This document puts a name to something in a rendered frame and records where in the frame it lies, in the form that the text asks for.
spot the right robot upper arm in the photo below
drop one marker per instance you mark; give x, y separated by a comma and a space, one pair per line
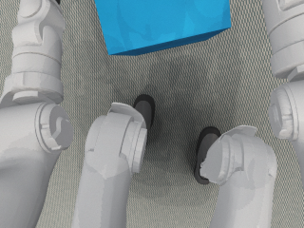
286, 116

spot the robot right forearm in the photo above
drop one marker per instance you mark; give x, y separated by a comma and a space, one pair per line
284, 20

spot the right robot shin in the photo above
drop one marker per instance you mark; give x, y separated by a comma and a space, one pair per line
206, 166

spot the left robot upper arm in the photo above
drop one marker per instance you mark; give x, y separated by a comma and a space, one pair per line
32, 137

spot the robot left forearm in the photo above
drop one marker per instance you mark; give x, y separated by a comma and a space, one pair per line
37, 55

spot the robot right thigh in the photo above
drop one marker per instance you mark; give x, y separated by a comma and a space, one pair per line
240, 166

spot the carton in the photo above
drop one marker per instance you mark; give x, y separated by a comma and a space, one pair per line
137, 27

